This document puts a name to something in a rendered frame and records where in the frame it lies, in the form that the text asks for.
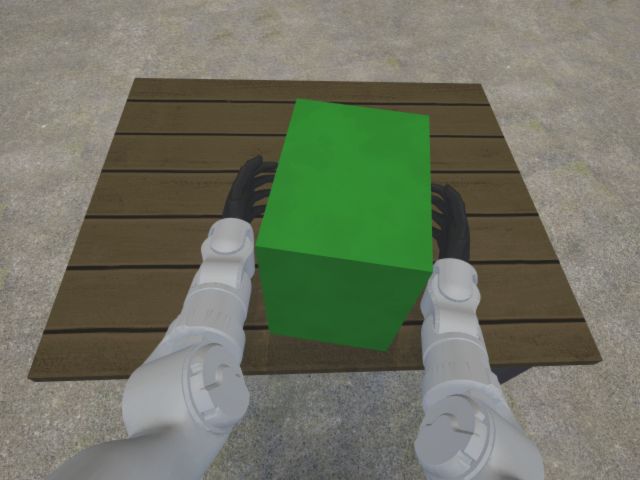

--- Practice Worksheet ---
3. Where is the carton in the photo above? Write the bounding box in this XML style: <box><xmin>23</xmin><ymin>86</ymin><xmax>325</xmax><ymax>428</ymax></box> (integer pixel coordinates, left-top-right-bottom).
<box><xmin>255</xmin><ymin>98</ymin><xmax>433</xmax><ymax>352</ymax></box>

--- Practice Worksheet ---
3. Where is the robot left upper arm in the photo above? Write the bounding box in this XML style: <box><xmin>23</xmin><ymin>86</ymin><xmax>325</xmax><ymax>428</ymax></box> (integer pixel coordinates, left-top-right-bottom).
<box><xmin>43</xmin><ymin>342</ymin><xmax>250</xmax><ymax>480</ymax></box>

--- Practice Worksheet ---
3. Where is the robot right upper arm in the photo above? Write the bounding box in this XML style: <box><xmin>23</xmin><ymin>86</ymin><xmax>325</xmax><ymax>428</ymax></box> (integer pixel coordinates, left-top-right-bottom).
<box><xmin>414</xmin><ymin>394</ymin><xmax>544</xmax><ymax>480</ymax></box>

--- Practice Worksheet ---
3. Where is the left robot hand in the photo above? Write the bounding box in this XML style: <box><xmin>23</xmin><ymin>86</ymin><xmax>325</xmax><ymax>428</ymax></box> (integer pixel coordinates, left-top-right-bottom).
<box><xmin>221</xmin><ymin>155</ymin><xmax>278</xmax><ymax>224</ymax></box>

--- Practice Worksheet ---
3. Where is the left robot forearm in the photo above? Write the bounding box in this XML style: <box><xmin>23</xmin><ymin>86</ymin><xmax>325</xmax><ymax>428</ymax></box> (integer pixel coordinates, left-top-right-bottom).
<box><xmin>122</xmin><ymin>218</ymin><xmax>255</xmax><ymax>424</ymax></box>

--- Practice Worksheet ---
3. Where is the table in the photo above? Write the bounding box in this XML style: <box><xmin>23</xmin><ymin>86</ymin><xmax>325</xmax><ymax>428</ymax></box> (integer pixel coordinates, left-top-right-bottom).
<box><xmin>27</xmin><ymin>78</ymin><xmax>603</xmax><ymax>385</ymax></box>

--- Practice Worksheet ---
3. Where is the right robot hand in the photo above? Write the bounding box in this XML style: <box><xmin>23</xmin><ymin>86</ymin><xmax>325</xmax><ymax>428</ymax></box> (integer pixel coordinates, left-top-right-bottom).
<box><xmin>431</xmin><ymin>183</ymin><xmax>470</xmax><ymax>263</ymax></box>

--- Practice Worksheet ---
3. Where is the right robot forearm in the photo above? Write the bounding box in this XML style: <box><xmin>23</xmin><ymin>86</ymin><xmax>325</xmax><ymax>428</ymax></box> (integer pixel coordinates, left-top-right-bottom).
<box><xmin>420</xmin><ymin>258</ymin><xmax>525</xmax><ymax>434</ymax></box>

